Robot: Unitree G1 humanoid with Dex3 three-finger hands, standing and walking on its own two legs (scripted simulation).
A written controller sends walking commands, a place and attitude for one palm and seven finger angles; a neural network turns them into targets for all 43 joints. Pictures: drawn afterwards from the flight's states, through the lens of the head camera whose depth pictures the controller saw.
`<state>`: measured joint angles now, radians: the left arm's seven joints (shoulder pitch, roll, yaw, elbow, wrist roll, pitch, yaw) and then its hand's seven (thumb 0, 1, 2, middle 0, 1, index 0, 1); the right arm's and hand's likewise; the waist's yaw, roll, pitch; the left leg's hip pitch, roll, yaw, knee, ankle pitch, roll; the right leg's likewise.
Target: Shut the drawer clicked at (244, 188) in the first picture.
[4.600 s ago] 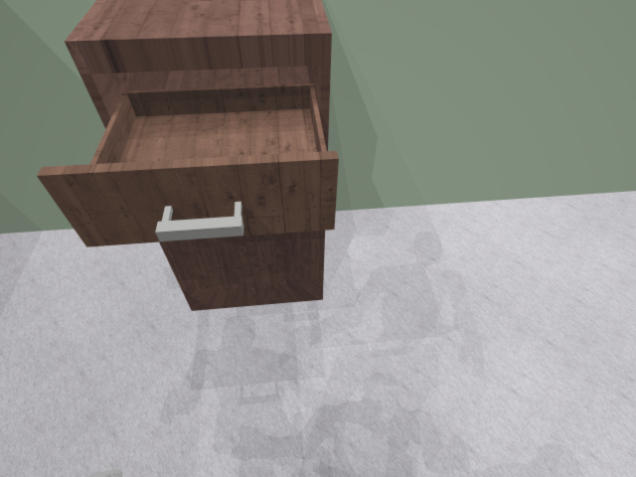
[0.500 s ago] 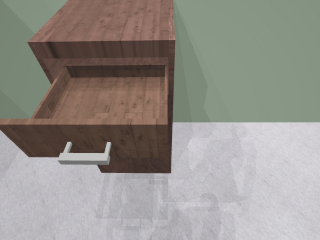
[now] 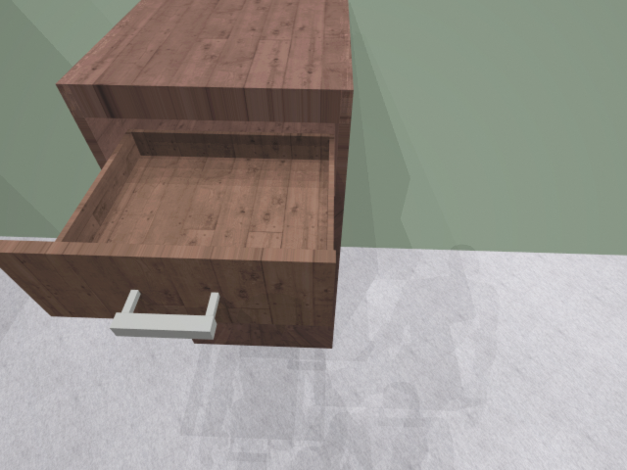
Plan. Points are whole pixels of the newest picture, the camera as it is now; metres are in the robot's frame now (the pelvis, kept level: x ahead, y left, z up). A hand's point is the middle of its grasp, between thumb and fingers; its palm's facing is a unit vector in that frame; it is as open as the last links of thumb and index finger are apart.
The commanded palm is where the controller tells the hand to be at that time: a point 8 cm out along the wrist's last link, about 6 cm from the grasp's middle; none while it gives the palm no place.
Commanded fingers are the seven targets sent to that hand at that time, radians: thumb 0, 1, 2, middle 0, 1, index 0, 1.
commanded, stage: come to a stop and stand still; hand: left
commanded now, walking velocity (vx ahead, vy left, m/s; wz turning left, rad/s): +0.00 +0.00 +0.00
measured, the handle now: (169, 312) +0.30 +0.22 +0.03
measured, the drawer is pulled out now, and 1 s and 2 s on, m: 0.30 0.30 0.30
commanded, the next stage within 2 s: look again from close up in 0.08 s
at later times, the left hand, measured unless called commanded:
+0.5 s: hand out of the picture -0.01 +0.17 -0.17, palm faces +0.05 -0.98 -0.19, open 7.4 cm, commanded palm none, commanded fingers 0.00 0.90 0.90 -0.20 -0.30 -0.20 -0.30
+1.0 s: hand (181, 414) +0.18 +0.17 +0.00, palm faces +0.17 -0.98 -0.03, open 6.8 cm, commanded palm +0.10 +0.22 -0.04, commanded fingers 0.00 0.90 0.90 -0.48 -0.60 -0.48 -0.60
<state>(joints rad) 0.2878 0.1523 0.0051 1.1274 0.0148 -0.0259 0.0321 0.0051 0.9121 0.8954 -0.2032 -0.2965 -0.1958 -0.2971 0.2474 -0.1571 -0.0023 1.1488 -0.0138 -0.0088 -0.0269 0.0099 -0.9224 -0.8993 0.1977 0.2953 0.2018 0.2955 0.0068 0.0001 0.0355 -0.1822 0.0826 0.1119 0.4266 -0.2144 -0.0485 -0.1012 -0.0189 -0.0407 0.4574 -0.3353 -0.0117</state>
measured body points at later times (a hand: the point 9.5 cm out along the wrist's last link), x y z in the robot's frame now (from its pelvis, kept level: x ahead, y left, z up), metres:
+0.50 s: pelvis +0.00 +0.01 +0.00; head +0.02 +0.00 +0.45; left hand -0.01 +0.23 -0.16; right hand +0.00 -0.20 -0.16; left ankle +0.00 +0.15 -0.74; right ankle -0.06 -0.11 -0.74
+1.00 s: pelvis -0.02 +0.01 -0.03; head -0.01 -0.01 +0.42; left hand +0.17 +0.23 +0.01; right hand +0.14 -0.25 -0.12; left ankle +0.01 +0.15 -0.74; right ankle -0.05 -0.10 -0.74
